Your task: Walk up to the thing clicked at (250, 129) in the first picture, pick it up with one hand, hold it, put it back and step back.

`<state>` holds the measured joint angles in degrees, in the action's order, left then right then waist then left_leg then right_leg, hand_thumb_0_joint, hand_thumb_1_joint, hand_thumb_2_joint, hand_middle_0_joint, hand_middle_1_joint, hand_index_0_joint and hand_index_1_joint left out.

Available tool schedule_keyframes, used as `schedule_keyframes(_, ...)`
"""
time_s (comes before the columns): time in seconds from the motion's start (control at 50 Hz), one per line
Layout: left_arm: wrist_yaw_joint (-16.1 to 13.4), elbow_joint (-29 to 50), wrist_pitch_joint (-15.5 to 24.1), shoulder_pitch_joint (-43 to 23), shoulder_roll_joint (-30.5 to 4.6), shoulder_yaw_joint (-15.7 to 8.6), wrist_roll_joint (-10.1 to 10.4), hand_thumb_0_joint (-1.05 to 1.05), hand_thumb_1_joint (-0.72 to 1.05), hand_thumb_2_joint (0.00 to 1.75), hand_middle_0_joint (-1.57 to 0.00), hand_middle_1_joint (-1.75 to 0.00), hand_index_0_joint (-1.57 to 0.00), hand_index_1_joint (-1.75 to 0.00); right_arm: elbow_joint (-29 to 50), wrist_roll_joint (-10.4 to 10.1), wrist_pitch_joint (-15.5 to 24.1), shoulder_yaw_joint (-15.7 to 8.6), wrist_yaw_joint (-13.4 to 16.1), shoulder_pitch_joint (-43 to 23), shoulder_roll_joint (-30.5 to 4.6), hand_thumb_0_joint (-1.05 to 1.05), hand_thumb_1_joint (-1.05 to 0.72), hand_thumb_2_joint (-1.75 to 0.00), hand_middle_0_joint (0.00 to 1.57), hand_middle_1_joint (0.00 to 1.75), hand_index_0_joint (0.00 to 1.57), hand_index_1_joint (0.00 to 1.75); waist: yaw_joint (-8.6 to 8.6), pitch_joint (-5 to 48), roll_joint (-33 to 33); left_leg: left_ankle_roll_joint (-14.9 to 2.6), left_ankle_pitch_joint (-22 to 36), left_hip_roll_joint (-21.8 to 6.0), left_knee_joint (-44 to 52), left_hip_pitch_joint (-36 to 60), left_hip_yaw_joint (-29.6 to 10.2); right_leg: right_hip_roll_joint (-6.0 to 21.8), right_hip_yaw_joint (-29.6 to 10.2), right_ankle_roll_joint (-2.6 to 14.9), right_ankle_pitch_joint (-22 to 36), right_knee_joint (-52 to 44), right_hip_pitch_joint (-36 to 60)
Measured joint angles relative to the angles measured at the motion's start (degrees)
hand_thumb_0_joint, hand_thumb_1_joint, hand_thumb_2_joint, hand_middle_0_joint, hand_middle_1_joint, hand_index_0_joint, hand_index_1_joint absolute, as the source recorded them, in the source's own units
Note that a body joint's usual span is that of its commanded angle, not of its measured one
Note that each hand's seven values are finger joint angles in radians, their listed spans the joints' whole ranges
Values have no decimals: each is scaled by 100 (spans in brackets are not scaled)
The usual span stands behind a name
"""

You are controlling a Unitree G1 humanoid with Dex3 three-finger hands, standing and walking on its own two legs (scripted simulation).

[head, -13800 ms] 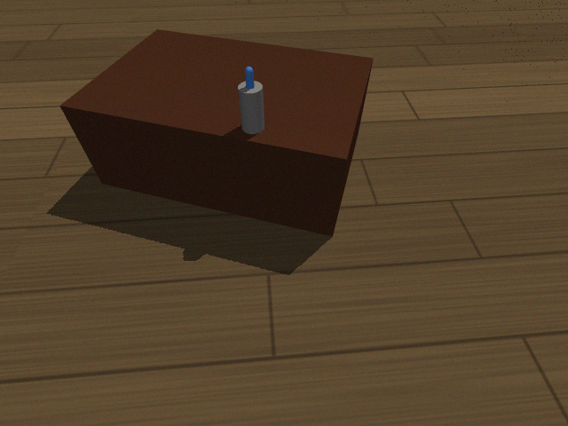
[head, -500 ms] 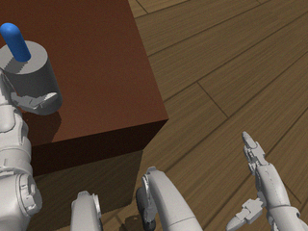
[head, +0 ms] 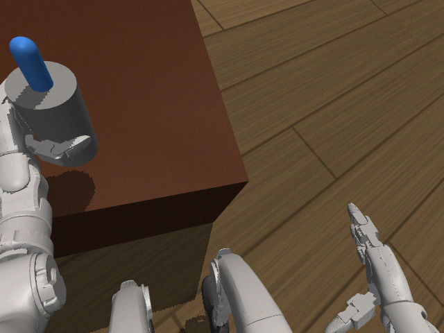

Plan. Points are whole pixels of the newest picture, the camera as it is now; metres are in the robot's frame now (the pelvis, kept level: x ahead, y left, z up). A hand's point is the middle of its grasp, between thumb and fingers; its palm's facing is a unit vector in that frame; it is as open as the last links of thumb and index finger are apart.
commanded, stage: lift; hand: left
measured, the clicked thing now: (53, 106) +0.51 +0.17 +0.03
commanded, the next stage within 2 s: hold in 1.48 s
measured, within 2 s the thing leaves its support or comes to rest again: neither
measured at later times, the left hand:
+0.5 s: hand (40, 125) +0.46 +0.18 +0.06, palm faces +0.11 -0.99 -0.01, open 11.9 cm
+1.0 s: hand (25, 147) +0.39 +0.17 +0.12, palm faces +0.11 -0.99 +0.00, open 11.9 cm
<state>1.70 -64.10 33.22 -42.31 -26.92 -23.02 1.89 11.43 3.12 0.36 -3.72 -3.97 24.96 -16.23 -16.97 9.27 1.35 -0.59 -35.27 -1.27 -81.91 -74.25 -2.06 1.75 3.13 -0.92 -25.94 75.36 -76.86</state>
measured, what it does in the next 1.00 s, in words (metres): rises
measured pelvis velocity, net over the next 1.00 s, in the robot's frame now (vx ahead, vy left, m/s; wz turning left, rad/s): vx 0.03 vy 0.00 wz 0.02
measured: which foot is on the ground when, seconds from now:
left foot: down 0.00-1.00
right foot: down 0.00-1.00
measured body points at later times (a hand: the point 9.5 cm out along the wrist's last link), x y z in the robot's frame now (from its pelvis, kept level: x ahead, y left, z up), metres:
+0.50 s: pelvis +0.01 +0.00 +0.04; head +0.12 +0.04 +0.47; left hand +0.45 +0.23 +0.06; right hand +0.17 -0.27 +0.07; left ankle +0.02 +0.11 -0.59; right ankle +0.08 -0.14 -0.59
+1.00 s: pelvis +0.03 +0.00 +0.08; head +0.09 +0.02 +0.52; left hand +0.38 +0.22 +0.12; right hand +0.18 -0.26 +0.08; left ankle +0.02 +0.11 -0.59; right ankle +0.08 -0.14 -0.59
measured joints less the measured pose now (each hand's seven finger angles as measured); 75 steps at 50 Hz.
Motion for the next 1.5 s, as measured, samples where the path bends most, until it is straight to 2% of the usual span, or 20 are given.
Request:
schedule_keyframes(0.1,38,-38,-66,52,58,-45,44,-2,-61,103,-64,-101,-63,-100,-55,-24,-46,24,14,-55,15,0,51,-6,6,5,6,6,48,-26,-46,-15,34,4,82,73,46,0,-44,-14,31,-59,51)
schedule_keyframes(0.18,93,125,-77,210,184,-16,101,-2,-61,103,-64,-101,-63,-100,27,-60,-32,-73,67,-41,-46,-1,51,-6,6,5,6,6,109,-60,1,-17,62,11,189,220,83,3,-80,-19,48,-132,175)
schedule_keyframes(0.36,177,697,-190,733,482,251,202,-1,-61,103,-64,-101,-63,-100,-51,-92,3,-196,156,92,-69,0,50,-6,6,5,6,6,276,-5,97,21,136,11,568,767,52,0,-40,7,84,-484,733)
schedule_keyframes(0.52,117,1445,-390,1262,791,419,304,-1,-61,104,-64,-101,-63,-100,-451,-118,-61,-158,168,162,88,0,51,-6,6,5,6,6,578,-26,-41,5,204,21,941,1350,95,2,-74,-9,127,-812,1294)
schedule_keyframes(0.68,143,2245,-736,2086,1237,729,497,-1,-61,104,-63,-102,-62,-100,-702,-237,-181,-125,273,191,159,-1,52,-6,6,5,6,6,927,-47,-106,-18,311,57,1408,2020,210,26,-180,-39,183,-1159,1890)
schedule_keyframes(0.8,103,2748,-834,2435,1390,965,549,-1,-61,104,-63,-102,-62,-101,-674,-302,-188,-107,386,201,188,-1,52,-6,6,5,6,6,1095,-179,40,-10,437,95,1765,2495,234,58,-199,-34,249,-1425,2333)
schedule_keyframes(1.08,15,3607,-1190,2975,1477,1254,605,-1,-61,105,-62,-103,-61,-102,-1138,-334,-256,-128,473,268,263,-1,53,-5,6,5,6,6,1287,-256,-7,-16,563,113,2273,3112,277,65,-232,-45,342,-1873,2921)
schedule_keyframes(1.5,25,4203,-1583,3448,1553,1445,694,-1,-61,105,-62,-103,-61,-102,-1636,-438,-349,-115,516,81,274,-1,53,-5,6,5,6,6,1445,-252,-31,-22,621,143,2679,3673,297,87,-247,-63,355,-2207,3456)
